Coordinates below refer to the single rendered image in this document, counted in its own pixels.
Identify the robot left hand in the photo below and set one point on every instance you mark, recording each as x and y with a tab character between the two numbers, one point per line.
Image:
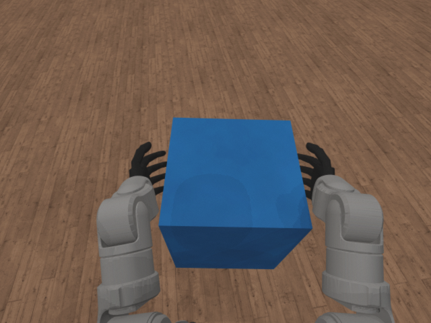
139	163

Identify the left robot forearm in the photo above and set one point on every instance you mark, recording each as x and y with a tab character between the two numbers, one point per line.
124	243

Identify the robot right hand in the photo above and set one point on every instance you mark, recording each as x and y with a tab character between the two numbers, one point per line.
322	166

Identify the right robot forearm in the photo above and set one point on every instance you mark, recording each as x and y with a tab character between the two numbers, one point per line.
354	275

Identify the carton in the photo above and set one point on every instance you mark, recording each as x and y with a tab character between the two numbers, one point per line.
233	193

